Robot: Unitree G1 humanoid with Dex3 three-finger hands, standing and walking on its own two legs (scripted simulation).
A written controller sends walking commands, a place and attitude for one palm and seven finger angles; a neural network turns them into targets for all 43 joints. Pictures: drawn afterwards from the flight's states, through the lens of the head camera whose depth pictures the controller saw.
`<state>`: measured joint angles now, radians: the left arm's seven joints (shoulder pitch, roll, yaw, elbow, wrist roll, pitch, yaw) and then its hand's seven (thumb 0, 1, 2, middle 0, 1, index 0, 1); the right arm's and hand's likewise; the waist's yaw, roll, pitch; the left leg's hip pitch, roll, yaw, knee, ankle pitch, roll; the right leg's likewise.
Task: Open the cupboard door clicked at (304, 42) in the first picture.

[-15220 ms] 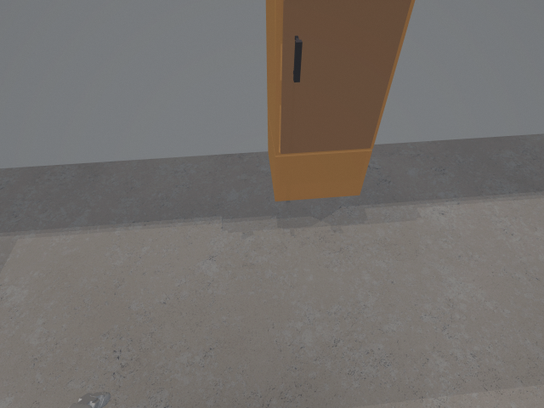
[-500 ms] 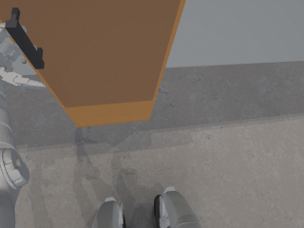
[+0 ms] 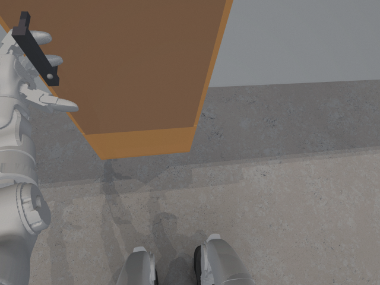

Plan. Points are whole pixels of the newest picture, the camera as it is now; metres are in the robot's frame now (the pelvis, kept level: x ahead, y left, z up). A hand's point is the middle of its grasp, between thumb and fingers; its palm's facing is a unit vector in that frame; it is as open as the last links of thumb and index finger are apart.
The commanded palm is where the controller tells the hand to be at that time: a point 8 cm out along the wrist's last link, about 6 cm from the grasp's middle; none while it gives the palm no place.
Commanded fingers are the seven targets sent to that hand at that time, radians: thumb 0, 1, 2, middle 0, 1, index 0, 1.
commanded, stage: slide the fingers in behind the handle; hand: left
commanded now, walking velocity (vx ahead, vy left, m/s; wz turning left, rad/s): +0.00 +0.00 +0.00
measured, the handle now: (40, 52) +0.57 +0.26 +0.07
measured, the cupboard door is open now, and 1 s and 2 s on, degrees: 0 0 34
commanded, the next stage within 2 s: close the thumb around the handle in 0.32 s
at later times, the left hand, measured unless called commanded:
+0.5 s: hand (49, 76) +0.51 +0.24 +0.07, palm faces +0.04 -1.00 -0.03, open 13.9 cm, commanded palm +0.49 +0.27 +0.06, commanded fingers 0.00 -0.22 0.42 -0.32 -1.23 -0.32 -1.23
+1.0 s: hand (47, 76) +0.51 +0.24 +0.06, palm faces +0.04 -1.00 -0.02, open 6.2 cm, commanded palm +0.49 +0.27 +0.06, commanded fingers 0.00 0.90 0.90 -0.40 -1.35 -0.40 -1.35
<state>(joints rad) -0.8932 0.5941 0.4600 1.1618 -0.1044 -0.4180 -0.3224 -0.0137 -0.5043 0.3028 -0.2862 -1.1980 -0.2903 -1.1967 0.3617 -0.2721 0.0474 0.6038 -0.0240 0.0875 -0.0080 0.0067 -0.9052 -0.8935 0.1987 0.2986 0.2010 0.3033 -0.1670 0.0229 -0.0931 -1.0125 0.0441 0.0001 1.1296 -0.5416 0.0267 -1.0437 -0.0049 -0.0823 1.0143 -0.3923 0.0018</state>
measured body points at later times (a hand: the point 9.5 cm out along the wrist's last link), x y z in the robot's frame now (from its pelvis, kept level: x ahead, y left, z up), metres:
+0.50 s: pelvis +0.00 +0.00 +0.00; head +0.15 +0.03 +0.42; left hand +0.50 +0.29 +0.07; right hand +0.01 -0.27 -0.11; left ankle -0.01 +0.10 -0.65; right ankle +0.04 -0.13 -0.65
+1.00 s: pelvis +0.00 +0.01 +0.00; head +0.15 +0.03 +0.42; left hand +0.50 +0.29 +0.07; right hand +0.01 -0.26 -0.11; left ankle -0.01 +0.10 -0.65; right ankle +0.04 -0.13 -0.65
